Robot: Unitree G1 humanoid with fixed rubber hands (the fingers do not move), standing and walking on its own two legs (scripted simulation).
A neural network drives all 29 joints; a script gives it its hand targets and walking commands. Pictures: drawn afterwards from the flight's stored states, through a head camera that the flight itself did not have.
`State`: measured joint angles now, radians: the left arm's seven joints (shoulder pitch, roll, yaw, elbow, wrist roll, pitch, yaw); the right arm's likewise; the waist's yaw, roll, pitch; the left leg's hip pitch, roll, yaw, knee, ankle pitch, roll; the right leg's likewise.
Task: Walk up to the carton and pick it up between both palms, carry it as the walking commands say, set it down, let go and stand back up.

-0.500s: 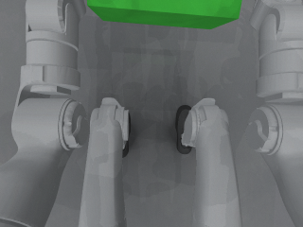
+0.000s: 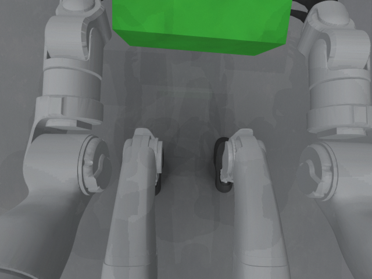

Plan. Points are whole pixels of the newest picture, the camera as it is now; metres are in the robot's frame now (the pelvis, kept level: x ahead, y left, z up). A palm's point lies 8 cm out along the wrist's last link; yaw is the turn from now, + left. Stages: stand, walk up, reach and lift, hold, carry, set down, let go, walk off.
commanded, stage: reach and lift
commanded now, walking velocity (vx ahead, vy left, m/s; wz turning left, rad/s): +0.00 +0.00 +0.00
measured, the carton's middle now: (199, 1) +0.59 -0.01 -0.14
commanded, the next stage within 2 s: none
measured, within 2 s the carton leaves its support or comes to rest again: neither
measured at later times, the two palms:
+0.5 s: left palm out of the picture +0.52 +0.17 +0.02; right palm (353, 11) +0.50 -0.18 +0.01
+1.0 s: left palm out of the picture +0.49 +0.18 +0.10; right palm out of the picture +0.47 -0.18 +0.09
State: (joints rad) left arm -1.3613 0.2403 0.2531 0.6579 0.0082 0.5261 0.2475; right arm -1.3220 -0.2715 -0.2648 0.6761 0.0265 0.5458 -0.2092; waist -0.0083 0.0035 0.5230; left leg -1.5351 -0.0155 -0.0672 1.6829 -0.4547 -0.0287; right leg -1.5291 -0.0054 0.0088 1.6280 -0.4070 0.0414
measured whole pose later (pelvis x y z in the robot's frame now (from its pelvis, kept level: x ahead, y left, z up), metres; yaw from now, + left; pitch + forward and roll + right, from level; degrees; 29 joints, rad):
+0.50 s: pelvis -0.02 +0.00 +0.05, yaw +0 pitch +12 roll -2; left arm -1.30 0.21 0.25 0.69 0.00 0.53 0.26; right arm -1.23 -0.24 -0.28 0.68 -0.01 0.55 -0.21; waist -0.01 0.01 0.52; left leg -1.31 -0.02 -0.07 1.49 -0.38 -0.02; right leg -1.30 -0.01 0.01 1.43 -0.33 0.04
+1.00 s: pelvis +0.00 +0.01 +0.11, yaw +1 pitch +9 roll -2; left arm -1.08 0.15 0.24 0.67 0.01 0.52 0.24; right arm -1.00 -0.15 -0.28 0.62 -0.05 0.56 -0.19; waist -0.01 0.01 0.41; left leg -1.05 -0.02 -0.07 1.23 -0.33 -0.02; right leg -1.04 -0.01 0.01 1.17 -0.28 0.04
